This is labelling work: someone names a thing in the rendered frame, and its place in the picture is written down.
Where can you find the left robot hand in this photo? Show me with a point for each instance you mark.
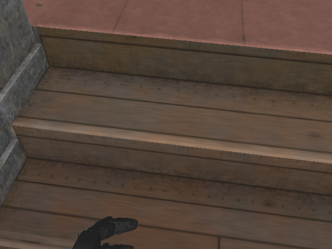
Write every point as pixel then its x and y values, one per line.
pixel 104 229

